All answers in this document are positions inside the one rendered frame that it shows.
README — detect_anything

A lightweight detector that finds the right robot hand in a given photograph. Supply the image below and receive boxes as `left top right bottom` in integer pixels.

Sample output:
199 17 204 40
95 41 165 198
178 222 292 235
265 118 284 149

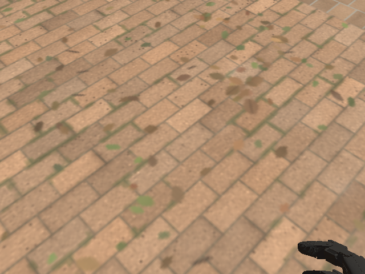
298 240 365 274

